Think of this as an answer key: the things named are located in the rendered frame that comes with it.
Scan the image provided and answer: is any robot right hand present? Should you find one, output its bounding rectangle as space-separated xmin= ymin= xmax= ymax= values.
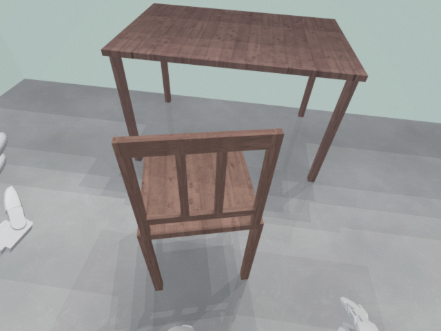
xmin=338 ymin=297 xmax=379 ymax=331

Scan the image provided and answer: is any chair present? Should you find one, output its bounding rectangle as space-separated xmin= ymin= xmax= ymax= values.
xmin=112 ymin=128 xmax=284 ymax=291

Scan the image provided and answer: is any robot left hand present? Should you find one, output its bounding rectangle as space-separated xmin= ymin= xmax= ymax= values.
xmin=0 ymin=132 xmax=33 ymax=256

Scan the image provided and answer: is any table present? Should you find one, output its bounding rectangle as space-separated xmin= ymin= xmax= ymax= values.
xmin=101 ymin=3 xmax=368 ymax=182

